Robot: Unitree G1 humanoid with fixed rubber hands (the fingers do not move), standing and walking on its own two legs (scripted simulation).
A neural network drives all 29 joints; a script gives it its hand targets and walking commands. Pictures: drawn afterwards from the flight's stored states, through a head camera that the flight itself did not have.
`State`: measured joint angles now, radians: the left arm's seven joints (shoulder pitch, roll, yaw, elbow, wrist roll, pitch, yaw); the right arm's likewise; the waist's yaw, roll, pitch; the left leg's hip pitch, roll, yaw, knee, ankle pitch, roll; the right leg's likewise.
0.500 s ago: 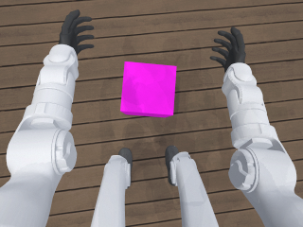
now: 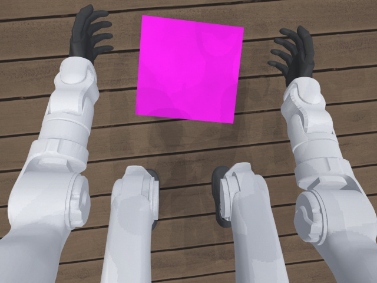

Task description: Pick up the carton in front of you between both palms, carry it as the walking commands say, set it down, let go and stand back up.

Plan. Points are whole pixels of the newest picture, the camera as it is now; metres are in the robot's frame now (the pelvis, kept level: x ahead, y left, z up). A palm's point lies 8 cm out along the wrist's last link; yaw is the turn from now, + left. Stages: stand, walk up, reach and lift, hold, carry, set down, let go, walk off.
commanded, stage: reach and lift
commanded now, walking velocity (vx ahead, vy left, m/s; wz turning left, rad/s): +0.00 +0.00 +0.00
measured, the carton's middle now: (186, 80) +0.50 +0.00 -0.35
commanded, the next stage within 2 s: none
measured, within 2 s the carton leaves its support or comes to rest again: leaves its support in 1.20 s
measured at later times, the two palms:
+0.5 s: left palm (110, 69) +0.51 +0.18 -0.29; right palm (265, 79) +0.49 -0.18 -0.28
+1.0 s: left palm (123, 69) +0.51 +0.15 -0.28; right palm (253, 78) +0.49 -0.15 -0.27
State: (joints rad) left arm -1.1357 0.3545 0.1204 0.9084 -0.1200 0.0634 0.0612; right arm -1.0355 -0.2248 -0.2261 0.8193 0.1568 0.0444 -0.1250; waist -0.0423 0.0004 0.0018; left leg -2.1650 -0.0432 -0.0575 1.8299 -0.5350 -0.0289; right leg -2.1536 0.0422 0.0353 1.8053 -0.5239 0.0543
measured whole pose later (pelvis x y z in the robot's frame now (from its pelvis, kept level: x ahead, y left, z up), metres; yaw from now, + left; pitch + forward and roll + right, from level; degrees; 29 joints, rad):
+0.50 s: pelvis -0.02 +0.00 -0.10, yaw +0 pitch +38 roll -2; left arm -1.40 0.41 0.00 1.15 -0.23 0.01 0.09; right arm -1.34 -0.30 -0.10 1.10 0.27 0.00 -0.15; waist -0.03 -0.03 0.33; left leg -2.29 -0.03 -0.05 2.19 -0.57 -0.03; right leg -2.28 0.05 0.03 2.16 -0.55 0.06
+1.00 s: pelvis -0.03 +0.00 -0.09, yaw +0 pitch +39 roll -2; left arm -1.46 0.33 -0.03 1.23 -0.22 -0.02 0.13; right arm -1.40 -0.23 -0.10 1.16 0.25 -0.03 -0.20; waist -0.03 -0.02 0.31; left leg -2.30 -0.03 -0.05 2.16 -0.53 -0.03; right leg -2.29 0.05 0.03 2.13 -0.52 0.07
